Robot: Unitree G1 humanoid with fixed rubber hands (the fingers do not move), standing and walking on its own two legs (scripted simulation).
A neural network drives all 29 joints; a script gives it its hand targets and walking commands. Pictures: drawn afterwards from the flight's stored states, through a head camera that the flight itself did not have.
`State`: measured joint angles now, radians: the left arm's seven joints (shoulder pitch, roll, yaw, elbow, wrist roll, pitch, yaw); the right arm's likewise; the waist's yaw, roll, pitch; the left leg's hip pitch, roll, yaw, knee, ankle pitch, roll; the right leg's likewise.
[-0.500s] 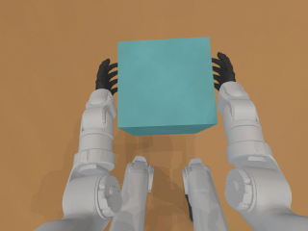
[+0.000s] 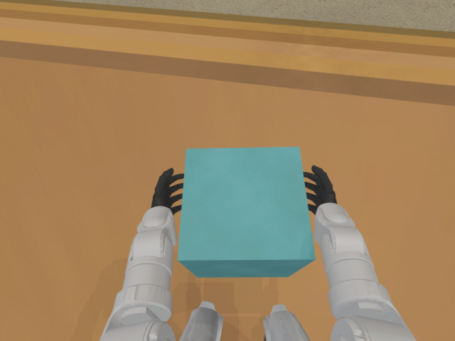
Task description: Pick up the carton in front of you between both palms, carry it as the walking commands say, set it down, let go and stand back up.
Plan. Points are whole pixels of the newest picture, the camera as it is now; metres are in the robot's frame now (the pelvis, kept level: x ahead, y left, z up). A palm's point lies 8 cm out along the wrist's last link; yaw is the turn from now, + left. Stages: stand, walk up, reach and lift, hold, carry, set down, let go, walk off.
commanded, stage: reach and lift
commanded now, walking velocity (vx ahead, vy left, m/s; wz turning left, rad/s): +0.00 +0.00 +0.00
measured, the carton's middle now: (242, 219) +0.37 +0.01 -0.10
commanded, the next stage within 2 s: hold in 1.54 s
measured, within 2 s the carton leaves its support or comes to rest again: neither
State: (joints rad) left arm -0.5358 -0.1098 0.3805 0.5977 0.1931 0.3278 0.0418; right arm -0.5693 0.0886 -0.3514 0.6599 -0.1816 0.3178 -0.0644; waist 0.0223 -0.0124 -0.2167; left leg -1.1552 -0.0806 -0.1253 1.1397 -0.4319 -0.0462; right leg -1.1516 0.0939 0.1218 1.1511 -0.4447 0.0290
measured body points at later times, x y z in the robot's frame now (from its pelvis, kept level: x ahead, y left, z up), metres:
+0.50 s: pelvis +0.04 +0.00 +0.10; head +0.02 +0.01 +0.55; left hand +0.34 +0.16 +0.10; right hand +0.34 -0.15 +0.10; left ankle +0.05 +0.14 -0.64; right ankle +0.05 -0.13 -0.64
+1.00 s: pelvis +0.03 +0.01 +0.10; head +0.00 +0.01 +0.55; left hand +0.34 +0.16 +0.12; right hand +0.34 -0.15 +0.12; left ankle +0.05 +0.14 -0.64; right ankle +0.05 -0.13 -0.64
